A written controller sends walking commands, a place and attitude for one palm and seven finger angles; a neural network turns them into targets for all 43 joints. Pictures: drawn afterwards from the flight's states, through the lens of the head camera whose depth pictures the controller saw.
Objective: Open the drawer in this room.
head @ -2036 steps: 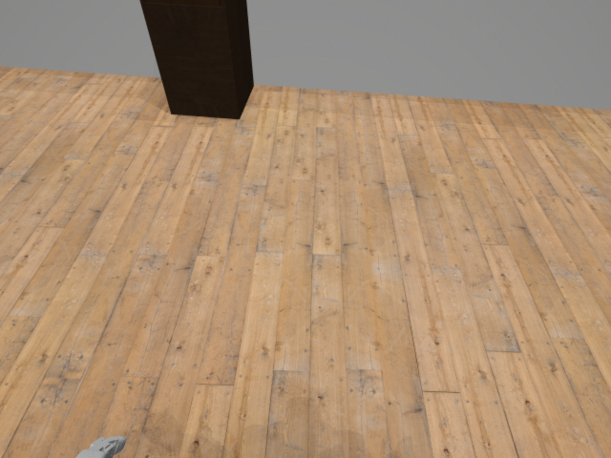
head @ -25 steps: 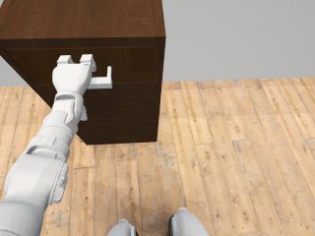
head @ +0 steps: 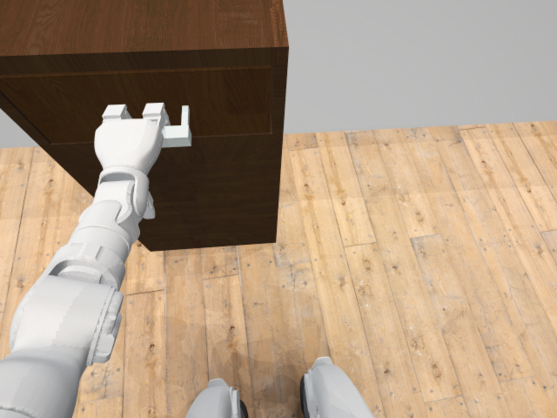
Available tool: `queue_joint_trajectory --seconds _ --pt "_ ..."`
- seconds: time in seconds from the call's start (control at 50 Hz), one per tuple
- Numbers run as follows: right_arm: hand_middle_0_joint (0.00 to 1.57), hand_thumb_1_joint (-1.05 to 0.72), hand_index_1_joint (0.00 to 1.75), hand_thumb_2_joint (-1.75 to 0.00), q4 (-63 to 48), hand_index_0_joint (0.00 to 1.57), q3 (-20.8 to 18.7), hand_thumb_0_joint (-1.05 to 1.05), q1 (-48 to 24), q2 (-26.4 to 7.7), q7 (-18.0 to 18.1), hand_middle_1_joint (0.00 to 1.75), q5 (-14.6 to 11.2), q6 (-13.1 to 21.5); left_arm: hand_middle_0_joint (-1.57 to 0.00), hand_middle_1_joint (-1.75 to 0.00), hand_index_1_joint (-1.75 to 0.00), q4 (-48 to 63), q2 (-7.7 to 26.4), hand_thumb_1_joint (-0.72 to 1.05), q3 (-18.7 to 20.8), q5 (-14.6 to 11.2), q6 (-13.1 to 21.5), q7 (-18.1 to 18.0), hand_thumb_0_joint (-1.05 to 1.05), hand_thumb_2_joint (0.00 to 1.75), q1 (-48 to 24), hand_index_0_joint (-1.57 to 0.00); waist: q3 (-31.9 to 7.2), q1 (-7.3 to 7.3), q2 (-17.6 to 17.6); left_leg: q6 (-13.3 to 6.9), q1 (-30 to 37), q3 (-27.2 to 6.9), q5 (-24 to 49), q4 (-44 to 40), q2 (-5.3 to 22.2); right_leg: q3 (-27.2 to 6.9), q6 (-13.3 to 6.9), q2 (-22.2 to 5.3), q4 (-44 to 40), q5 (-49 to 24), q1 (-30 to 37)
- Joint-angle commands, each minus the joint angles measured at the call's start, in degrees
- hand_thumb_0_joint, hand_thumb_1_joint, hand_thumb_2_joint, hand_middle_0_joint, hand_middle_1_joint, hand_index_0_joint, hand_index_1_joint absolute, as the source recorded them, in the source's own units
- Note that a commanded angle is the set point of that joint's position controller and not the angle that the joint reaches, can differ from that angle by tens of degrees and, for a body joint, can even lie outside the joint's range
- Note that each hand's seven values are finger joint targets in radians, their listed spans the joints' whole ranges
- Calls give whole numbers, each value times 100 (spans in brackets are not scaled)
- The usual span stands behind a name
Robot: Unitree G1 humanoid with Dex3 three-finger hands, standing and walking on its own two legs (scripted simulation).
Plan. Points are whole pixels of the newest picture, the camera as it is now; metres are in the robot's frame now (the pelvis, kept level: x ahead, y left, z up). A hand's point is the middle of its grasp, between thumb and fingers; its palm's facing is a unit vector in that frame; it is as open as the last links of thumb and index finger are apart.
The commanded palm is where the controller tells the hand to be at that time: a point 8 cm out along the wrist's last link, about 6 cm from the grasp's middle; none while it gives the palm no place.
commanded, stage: lower the fingers behind the handle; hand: left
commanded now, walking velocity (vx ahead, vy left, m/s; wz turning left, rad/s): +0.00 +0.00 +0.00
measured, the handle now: (148, 126) +0.56 +0.16 +0.00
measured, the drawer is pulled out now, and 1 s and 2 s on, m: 0.00 0.00 0.06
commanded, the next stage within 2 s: close the thumb around the handle in 0.54 s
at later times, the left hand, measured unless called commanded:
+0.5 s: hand (148, 159) +0.51 +0.16 -0.02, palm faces -0.08 -0.01 -1.00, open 13.8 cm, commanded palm +0.49 +0.17 +0.03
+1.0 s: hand (146, 160) +0.51 +0.17 -0.02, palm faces -0.06 -0.02 -1.00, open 10.2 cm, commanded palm +0.49 +0.17 +0.03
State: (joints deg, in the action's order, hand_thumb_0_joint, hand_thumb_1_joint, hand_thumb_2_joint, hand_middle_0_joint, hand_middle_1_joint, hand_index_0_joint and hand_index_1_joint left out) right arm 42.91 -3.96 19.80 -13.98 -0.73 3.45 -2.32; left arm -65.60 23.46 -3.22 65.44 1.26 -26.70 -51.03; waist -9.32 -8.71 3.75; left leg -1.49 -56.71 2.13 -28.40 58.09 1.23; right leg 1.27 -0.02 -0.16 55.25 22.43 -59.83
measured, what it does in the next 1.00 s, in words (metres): stands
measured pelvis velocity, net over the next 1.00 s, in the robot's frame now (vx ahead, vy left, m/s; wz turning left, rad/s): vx -0.01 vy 0.00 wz -0.01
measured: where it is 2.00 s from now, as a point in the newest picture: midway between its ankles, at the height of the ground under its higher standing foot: outside the picture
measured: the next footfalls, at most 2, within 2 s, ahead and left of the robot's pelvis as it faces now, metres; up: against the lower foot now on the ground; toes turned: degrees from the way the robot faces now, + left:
none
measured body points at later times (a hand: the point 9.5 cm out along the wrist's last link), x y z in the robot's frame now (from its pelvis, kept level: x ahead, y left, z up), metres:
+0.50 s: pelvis -0.01 -0.01 -0.01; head +0.14 -0.02 +0.42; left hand +0.51 +0.16 +0.04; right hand -0.02 -0.27 -0.14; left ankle -0.02 +0.10 -0.67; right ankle +0.02 -0.12 -0.67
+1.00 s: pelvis -0.01 +0.00 +0.00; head +0.14 +0.00 +0.42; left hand +0.51 +0.17 +0.04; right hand -0.01 -0.27 -0.13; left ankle -0.02 +0.10 -0.67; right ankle +0.02 -0.12 -0.67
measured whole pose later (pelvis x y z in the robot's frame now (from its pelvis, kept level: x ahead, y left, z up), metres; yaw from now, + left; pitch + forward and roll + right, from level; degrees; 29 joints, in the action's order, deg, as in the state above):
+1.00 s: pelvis -0.01 +0.00 +0.00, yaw +0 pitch +27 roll -1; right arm 42.2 -2.9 19.3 -14.2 -0.3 3.0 -2.1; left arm -67.0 24.3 -2.9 64.2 -0.2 -24.8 -53.2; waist -9.6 -10.0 3.9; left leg -1.6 -58.4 1.9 -28.8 59.9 1.5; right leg 1.4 0.0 0.2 56.5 22.5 -61.3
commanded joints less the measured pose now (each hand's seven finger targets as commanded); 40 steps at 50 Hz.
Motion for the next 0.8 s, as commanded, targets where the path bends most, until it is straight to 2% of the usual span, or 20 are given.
queue_joint_trajectory --seconds 0.0,0.06,0.12,0.18,0.24,0.26,0.3,0.36,0.38,0.4,0.42,0.44,0.5,0.52,0.56,0.6,0.62,0.68,0.74,0.78 --pt "20 -90 30 -90 -78 20 -374 0 1142 -955 70 30 38 101 -30 -120 -120 1292 854 -50 94 -97 -10 -266 0 30 -3039 -30 -3370 -317 398 5 2322 -412 3347 -320 -96 108 -156 262 -386 -2196 1555" --pt "20 -90 30 -90 -17 20 -325 0 1111 -970 56 30 45 74 -30 -120 -120 916 796 -50 39 -48 -182 -264 0 30 -2933 -30 -3082 -336 353 7 2098 -406 3247 -314 -105 138 -173 276 -362 -2092 1417" --pt "20 -90 30 -90 -68 20 -235 0 992 -989 75 30 28 55 -30 -120 -120 510 965 -50 106 -21 -332 -265 0 30 -2741 -30 -2624 -306 122 -44 1465 -295 2567 -372 -170 108 -179 255 -374 -1881 1524" --pt "20 -90 30 -90 -173 20 -190 0 946 -1001 88 30 13 58 -30 -120 -120 591 1231 -50 239 -36 -365 -222 0 30 -2813 -30 -2742 -239 206 -69 1308 -247 2362 -392 -212 59 -184 236 -355 -1879 1727" --pt "20 -90 30 -90 -256 20 -179 0 944 -995 124 30 10 70 -30 -120 -120 694 1400 -50 320 -20 -350 -177 0 30 -2843 -30 -2952 -248 149 -95 1266 -224 2350 -348 -222 18 -167 233 -330 -1984 1893" --pt "20 -90 30 -90 -258 20 -179 0 949 -990 134 30 15 79 -30 -120 -120 803 1403 -50 317 -32 -313 -159 0 30 -2970 -30 -3069 -272 156 -93 1327 -251 2420 -331 -214 19 -168 234 -303 -2033 1902" --pt "20 -90 30 -90 -274 20 -185 0 970 -971 141 30 -2 92 -30 -120 -120 700 1232 -50 193 -55 -332 -130 0 30 -2846 -30 -2925 -300 117 -99 1265 -208 2326 -336 -208 18 -148 230 -348 -1998 1885" --pt "20 -90 30 -90 -280 20 -173 0 980 -1005 159 30 -16 103 -30 -120 -120 621 1406 -50 326 -140 -293 -33 0 30 -2714 -30 -2983 -291 -156 -126 1093 -204 2192 -331 -222 -25 -133 230 -355 -2007 2074" --pt "20 -90 30 -90 -302 20 -182 0 1013 -985 174 30 -22 126 -30 -120 -120 725 1343 -50 241 -152 -236 -8 0 30 -2783 -30 -3023 -321 -93 -140 1070 -174 2178 -319 -231 -47 -114 214 -381 -2062 2121" --pt "20 -90 30 -90 -273 20 -189 0 1030 -1008 174 30 -30 128 -30 -120 -120 724 1461 -50 337 -142 -205 29 0 30 -2699 -30 -3059 -272 -84 -127 1110 -197 2187 -322 -221 -41 -124 215 -362 -2049 2099" --pt "20 -90 30 -90 -290 20 -190 0 1012 -981 183 30 -25 146 -30 -120 -120 774 1295 -50 197 -148 -157 54 0 30 -2729 -30 -3004 -299 -23 -131 1107 -177 2170 -322 -226 -49 -117 217 -387 -2044 2078" --pt "20 -90 30 -90 -265 20 -200 0 1066 -1003 178 30 -31 143 -30 -120 -120 868 1444 -50 330 -150 -98 62 0 30 -2710 -30 -3111 -246 2 -123 1175 -203 2239 -316 -220 -37 -130 216 -357 -2059 2085" --pt "20 -90 30 -90 -238 20 -193 0 1061 -1005 182 30 -21 154 -30 -120 -120 772 1454 -50 326 -143 -21 70 0 30 -2647 -30 -2930 -286 -61 -137 1044 -191 2165 -272 -215 -53 -122 223 -356 -2005 1979" --pt "20 -90 30 -90 -230 20 -195 0 1056 -1005 193 30 -18 153 -30 -120 -120 755 1522 -50 382 -115 -1 56 0 30 -2581 -30 -2887 -250 -54 -132 1000 -178 2147 -261 -224 -62 -124 215 -350 -1990 1973" --pt "20 -90 30 -90 -242 20 -200 0 1043 -980 177 30 -19 160 -30 -120 -120 855 1419 -50 325 -127 38 22 0 30 -2702 -30 -2884 -260 69 -122 1066 -174 2172 -273 -227 -49 -140 224 -345 -1974 1913" --pt "20 -90 30 -90 -240 20 -195 0 1065 -1003 161 30 -20 153 -30 -120 -120 820 1551 -50 433 -101 31 -28 0 30 -2521 -30 -2988 -171 111 -114 1088 -182 2255 -254 -233 -44 -150 233 -308 -2015 1947" --pt "20 -90 30 -90 -238 20 -201 0 1053 -988 168 30 -19 152 -30 -120 -120 766 1403 -50 312 -84 5 -48 0 30 -2555 -30 -2876 -242 88 -106 1121 -199 2313 -270 -216 -6 -151 233 -315 -2025 1856" --pt "20 -90 30 -90 -212 20 -226 0 1094 -998 138 30 -8 152 -31 -122 -122 887 1347 -33 285 -72 -20 -119 0 37 -2739 -31 -2985 -268 280 -88 1350 -232 2478 -250 -194 23 -156 240 -306 -2028 1715" --pt "20 -90 30 -90 -210 20 -217 0 1075 -1021 121 30 -17 117 -32 -124 -124 746 1430 -16 374 -104 -132 -127 0 44 -2608 -32 -2982 -228 157 -81 1322 -238 2453 -275 -199 30 -155 251 -319 -1999 1788" --pt "20 -90 30 -90 -215 20 -218 0 1060 -1017 132 30 -16 108 -33 -125 -125 725 1331 -5 278 -103 -163 -126 0 49 -2700 -33 -2936 -285 123 -89 1337 -245 2404 -291 -192 43 -143 251 -347 -1929 1732"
